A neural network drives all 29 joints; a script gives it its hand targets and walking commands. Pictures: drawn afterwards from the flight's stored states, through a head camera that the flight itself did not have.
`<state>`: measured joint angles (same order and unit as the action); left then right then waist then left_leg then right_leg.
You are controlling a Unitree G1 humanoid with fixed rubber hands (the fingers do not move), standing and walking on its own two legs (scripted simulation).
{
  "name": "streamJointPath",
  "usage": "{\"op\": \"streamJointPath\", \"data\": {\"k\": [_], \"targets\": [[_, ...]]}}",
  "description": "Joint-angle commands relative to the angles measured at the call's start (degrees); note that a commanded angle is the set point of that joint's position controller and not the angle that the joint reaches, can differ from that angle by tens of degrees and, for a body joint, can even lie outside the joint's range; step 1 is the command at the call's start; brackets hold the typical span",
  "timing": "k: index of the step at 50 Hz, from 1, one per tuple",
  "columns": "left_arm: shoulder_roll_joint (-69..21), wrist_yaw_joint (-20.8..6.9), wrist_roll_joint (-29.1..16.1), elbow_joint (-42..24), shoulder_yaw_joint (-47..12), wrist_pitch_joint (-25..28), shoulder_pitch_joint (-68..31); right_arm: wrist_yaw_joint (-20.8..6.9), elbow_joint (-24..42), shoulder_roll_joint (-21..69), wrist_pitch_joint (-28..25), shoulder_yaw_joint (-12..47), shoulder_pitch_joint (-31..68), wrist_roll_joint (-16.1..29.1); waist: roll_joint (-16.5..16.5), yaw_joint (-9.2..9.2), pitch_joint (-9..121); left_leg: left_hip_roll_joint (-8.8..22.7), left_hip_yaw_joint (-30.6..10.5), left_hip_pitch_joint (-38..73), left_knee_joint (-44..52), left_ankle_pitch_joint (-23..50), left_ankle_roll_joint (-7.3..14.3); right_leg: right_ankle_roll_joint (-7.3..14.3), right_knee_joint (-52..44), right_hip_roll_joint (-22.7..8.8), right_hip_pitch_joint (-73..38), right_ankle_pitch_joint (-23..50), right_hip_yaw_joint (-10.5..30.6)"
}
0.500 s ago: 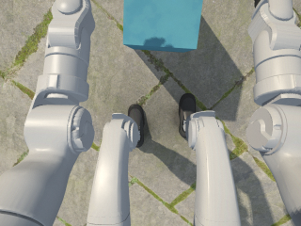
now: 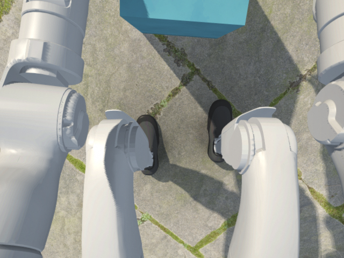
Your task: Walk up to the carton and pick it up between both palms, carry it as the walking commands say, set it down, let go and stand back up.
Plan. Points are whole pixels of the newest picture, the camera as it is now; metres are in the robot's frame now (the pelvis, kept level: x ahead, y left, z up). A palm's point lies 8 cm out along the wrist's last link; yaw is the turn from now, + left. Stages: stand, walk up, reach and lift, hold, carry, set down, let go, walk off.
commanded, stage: reach and lift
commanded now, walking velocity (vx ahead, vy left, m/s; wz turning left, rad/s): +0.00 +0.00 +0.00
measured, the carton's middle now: out of the picture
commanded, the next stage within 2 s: none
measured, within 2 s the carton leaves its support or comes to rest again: leaves its support in 1.96 s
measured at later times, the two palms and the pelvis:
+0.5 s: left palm out of the picture +0.59 +0.14 -0.25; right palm out of the picture +0.57 -0.20 -0.26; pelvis +0.02 +0.00 -0.07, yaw +1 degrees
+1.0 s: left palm out of the picture +0.59 +0.13 -0.25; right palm out of the picture +0.58 -0.20 -0.26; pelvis +0.02 +0.00 -0.07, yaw +1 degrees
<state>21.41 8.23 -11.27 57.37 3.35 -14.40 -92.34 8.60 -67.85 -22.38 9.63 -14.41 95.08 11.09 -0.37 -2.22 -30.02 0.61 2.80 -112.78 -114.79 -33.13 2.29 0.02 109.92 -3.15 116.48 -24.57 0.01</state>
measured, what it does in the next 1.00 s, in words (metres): lowers itself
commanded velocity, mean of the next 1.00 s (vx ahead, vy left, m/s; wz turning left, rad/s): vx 0.00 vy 0.00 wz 0.00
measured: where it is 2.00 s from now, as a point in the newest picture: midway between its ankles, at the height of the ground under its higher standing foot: (183, 148)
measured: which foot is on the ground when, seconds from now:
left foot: down 0.00-1.00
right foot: down 0.00-1.00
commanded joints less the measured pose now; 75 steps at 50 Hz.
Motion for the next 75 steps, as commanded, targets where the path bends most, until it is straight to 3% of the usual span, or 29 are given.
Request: {"op": "streamJointPath", "data": {"k": [1,6,7,9,10,11,13,15,16,19,21,25,29,34,36,37,43,50,51,54,55,61,65,67,68,69,71,72,75], "targets": [[14.1,-0.4,-0.9,-2.2,-1.5,5.3,-29.7,-0.1,8.8,-12.2,-4.6,3.9,22.5,0.7,0.0,-1.24,90.5,-3.6,-3.3,22.4,7.2,12.6,-2.7,-0.5,0.8,3.6,-38.2,13.2,-1.8],[12.5,-1.3,-2.9,0.1,-3.8,5.1,-29.3,-0.8,4.7,-12.0,-4.9,5.0,20.8,1.3,-0.7,-3.14,82.6,-3.0,-4.4,18.9,4.8,10.2,-3.0,-0.2,3.6,2.6,-34.0,11.7,-1.6],[12.1,-1.2,-2.3,-1.9,-4.3,5.3,-28.8,-0.9,8.4,-13.1,-5.5,3.9,21.8,1.1,-2.1,-2.66,85.3,-3.4,-4.7,22.4,4.2,13.5,-3.3,-0.3,4.5,2.8,-33.2,13.6,-2.0],[13.3,-1.1,-1.8,-1.3,-3.4,6.0,-29.0,-1.0,5.8,-12.4,-5.9,4.3,20.8,1.6,-1.8,-1.94,82.4,-3.2,-4.6,20.4,2.9,12.9,-3.4,-0.5,5.9,2.5,-31.6,13.5,-1.8],[12.1,-1.2,-2.4,2.2,-4.1,5.9,-28.4,-1.2,2.6,-13.1,-6.1,3.3,20.0,0.6,-1.3,-3.48,79.0,-3.1,-5.0,19.0,2.9,12.0,-3.4,-0.6,6.6,2.3,-29.3,12.5,-2.2],[12.3,-1.3,-2.4,-2.2,-4.1,6.2,-28.8,-1.1,4.6,-12.3,-6.2,3.8,19.6,1.1,-2.1,-3.15,81.9,-3.6,-4.7,20.8,1.8,14.1,-3.8,-0.4,6.7,2.5,-31.8,14.4,-1.5],[12.4,-1.6,-2.3,2.7,-4.3,6.4,-27.5,-1.5,2.5,-12.5,-6.8,4.2,19.0,1.2,-2.3,-3.13,76.7,-3.1,-4.8,17.0,0.1,13.5,-4.0,-0.4,8.0,2.2,-29.4,14.6,-1.1],[12.7,-1.4,-2.4,-0.8,-4.2,7.3,-27.9,-1.5,4.0,-12.4,-7.6,4.1,19.0,1.8,-2.6,-2.51,79.6,-3.4,-4.7,18.4,-0.8,16.7,-4.2,-0.4,9.4,2.4,-30.4,17.9,-1.0],[11.9,-1.1,-3.2,-2.4,-4.9,7.6,-28.5,-1.2,4.6,-13.8,-8.3,3.0,19.2,1.3,-3.0,-4.27,82.9,-3.3,-5.1,21.3,-1.0,18.4,-4.4,-0.3,10.3,2.3,-30.6,18.8,-1.8],[11.6,-0.6,-4.5,-5.7,-6.1,7.9,-29.0,-0.9,6.1,-14.1,-8.6,3.6,19.0,2.2,-3.9,-5.16,87.2,-3.3,-5.5,25.0,-1.7,19.8,-4.2,0.1,11.2,2.0,-31.0,20.4,-2.1],[12.6,0.0,-4.4,-5.2,-5.4,8.0,-28.0,-0.5,8.3,-14.0,-8.9,4.4,19.6,3.0,-2.7,-3.86,89.5,-3.5,-5.1,25.6,-2.4,22.2,-4.1,-0.3,11.6,2.1,-33.1,22.3,-2.0],[11.6,0.1,-5.0,-3.3,-5.6,8.2,-26.0,-0.5,6.8,-13.5,-8.7,5.5,17.7,3.1,-2.1,-3.29,87.1,-3.3,-4.3,21.7,-2.8,19.6,-4.0,-0.2,11.7,1.9,-33.2,21.3,-1.4],[10.2,-0.3,-5.2,-1.0,-6.3,7.8,-24.7,-0.9,2.8,-12.3,-8.1,4.7,15.1,2.6,-2.5,-4.23,83.0,-3.1,-4.5,21.6,-1.9,17.6,-3.8,-0.2,11.3,2.0,-29.5,17.9,-2.0],[11.2,-0.4,-4.3,-1.4,-5.0,8.0,-25.0,-1.0,5.2,-11.5,-8.5,5.1,17.0,2.8,-1.2,-2.41,81.3,-3.2,-4.4,19.0,-2.0,17.0,-3.5,-0.4,10.8,2.1,-30.7,18.2,-1.3],[9.5,-0.6,-5.0,-1.1,-6.2,8.0,-24.9,-1.0,6.8,-11.0,-8.6,5.5,18.1,3.4,-1.5,-2.82,83.1,-3.2,-4.0,19.7,-2.1,17.5,-3.5,-0.3,10.7,2.1,-32.3,19.0,-1.4],[10.3,-0.6,-5.4,0.0,-5.3,7.8,-24.7,-1.0,6.5,-11.2,-8.3,5.7,18.1,2.8,0.5,-2.66,83.6,-3.5,-4.2,19.2,-2.2,17.5,-3.4,-0.5,11.0,2.1,-33.3,19.4,-1.3],[7.6,-1.1,-5.1,-2.1,-7.2,8.3,-25.9,-1.6,4.3,-7.0,-8.2,6.9,16.9,3.7,-1.3,-3.04,80.9,-3.6,-4.3,20.6,-1.7,16.6,-3.3,-0.4,10.4,2.6,-31.4,18.1,-1.6],[2.9,-1.6,-6.9,-3.2,-9.3,8.6,-28.0,-1.8,6.7,-3.5,-8.6,9.0,20.6,3.7,0.2,-3.95,83.3,-4.3,-4.2,21.1,-2.0,18.1,-3.1,-0.3,10.5,3.2,-34.8,20.3,-1.8],[2.1,-1.7,-7.5,-4.2,-10.2,8.6,-29.3,-1.7,5.0,-3.5,-8.6,8.6,19.9,3.1,-0.7,-5.29,83.1,-4.3,-4.2,22.0,-2.1,18.2,-3.4,-0.2,10.5,3.2,-34.4,20.1,-2.1],[1.1,-1.8,-6.0,-4.5,-9.5,8.7,-29.0,-2.0,5.2,-1.5,-8.6,8.1,19.9,2.7,-1.3,-4.65,81.7,-4.6,-4.7,22.2,-1.8,18.5,-3.3,-0.1,10.5,3.6,-32.7,20.2,-2.2],[-0.2,-2.0,-6.5,-4.6,-10.8,8.6,-29.9,-2.0,5.9,-1.4,-8.8,8.1,21.0,2.6,-2.6,-5.6,81.7,-4.6,-4.7,22.9,-1.6,18.0,-3.4,0.0,10.2,3.6,-32.8,19.9,-2.4],[-9.4,-4.5,-5.9,-5.2,-12.0,8.7,-31.1,-3.5,4.0,7.9,-8.5,8.6,21.0,0.6,-3.6,-6.62,79.2,-5.6,-4.6,23.0,-2.0,18.1,-3.6,0.3,10.1,4.4,-31.8,19.2,-2.4],[-24.6,-8.6,-4.9,-6.0,-14.3,8.5,-33.1,-7.6,6.3,23.8,-7.4,11.0,25.2,0.5,-3.3,-5.4,77.4,-6.1,-4.8,21.8,-1.9,17.7,-2.9,0.1,10.6,5.2,-31.2,18.5,-2.7],[-36.5,-12.1,-5.0,-5.9,-15.7,7.6,-35.1,-10.6,6.9,35.1,-6.2,12.6,27.7,-0.4,-2.3,-6.43,75.8,-6.6,-4.7,19.8,-2.1,16.8,-2.8,0.2,11.1,5.6,-30.8,17.5,-3.4],[-41.9,-13.9,-3.7,-6.0,-15.7,7.0,-35.3,-12.4,7.7,40.9,-5.3,13.2,27.7,-0.3,-4.1,-5.16,74.4,-7.0,-3.6,18.2,-2.6,16.2,-3.1,0.5,11.2,6.0,-30.3,16.8,-3.0],[-44.5,-15.1,-3.2,-6.9,-15.5,6.5,-36.5,-13.6,8.3,42.9,-4.6,12.8,27.9,-1.1,-3.5,-5.76,73.0,-6.9,-3.9,16.6,-2.4,15.6,-3.1,0.6,11.6,6.0,-29.1,16.7,-3.2],[-47.9,-16.7,-2.4,-6.8,-14.6,5.9,-35.4,-15.3,9.4,47.0,-3.5,12.6,27.8,-1.1,-3.6,-5.33,72.2,-7.2,-3.5,16.7,-2.5,15.5,-2.8,0.7,12.0,6.1,-27.9,15.5,-3.7],[-48.9,-17.4,-1.5,-7.1,-14.1,5.5,-35.2,-16.0,9.6,48.0,-3.0,13.2,26.6,-0.6,-4.1,-4.01,70.7,-7.2,-2.4,14.6,-3.2,14.1,-3.1,1.0,11.7,6.3,-28.1,14.6,-3.3],[-51.7,-18.8,-1.3,-9.0,-14.2,5.2,-35.2,-17.6,11.3,51.6,-1.9,13.1,26.8,-0.3,-4.9,-4.25,71.5,-7.3,-2.3,14.3,-3.4,14.1,-2.8,1.3,12.6,6.7,-27.4,14.7,-3.5]]}}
